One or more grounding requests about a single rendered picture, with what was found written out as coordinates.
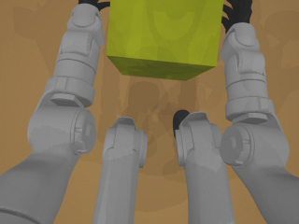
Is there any robot left upper arm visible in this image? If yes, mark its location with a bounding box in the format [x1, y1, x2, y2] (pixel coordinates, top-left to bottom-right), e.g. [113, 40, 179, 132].
[0, 105, 97, 224]

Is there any robot right upper arm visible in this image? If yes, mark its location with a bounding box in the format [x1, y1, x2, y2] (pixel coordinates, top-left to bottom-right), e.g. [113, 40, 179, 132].
[219, 122, 299, 224]

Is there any left robot forearm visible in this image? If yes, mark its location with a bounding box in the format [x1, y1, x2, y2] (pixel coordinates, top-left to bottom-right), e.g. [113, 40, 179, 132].
[27, 3, 105, 145]

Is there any right robot forearm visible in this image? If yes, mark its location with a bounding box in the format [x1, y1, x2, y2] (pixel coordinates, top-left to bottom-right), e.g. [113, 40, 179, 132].
[220, 22, 285, 135]

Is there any robot right foot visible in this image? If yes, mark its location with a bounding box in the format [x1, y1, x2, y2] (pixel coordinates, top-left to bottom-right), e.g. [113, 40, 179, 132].
[173, 109, 190, 139]

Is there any right robot hand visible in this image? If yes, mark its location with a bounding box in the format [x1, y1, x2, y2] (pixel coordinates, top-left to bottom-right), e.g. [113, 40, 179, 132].
[221, 0, 252, 34]

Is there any robot right thigh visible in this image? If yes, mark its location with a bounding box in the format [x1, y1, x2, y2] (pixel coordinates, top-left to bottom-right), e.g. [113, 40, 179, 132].
[175, 119, 235, 224]

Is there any carton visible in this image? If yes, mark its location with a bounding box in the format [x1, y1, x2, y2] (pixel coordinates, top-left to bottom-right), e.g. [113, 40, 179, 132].
[107, 0, 224, 81]

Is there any left robot hand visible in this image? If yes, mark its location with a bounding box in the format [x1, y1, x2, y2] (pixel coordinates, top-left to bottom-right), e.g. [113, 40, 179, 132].
[78, 0, 110, 12]

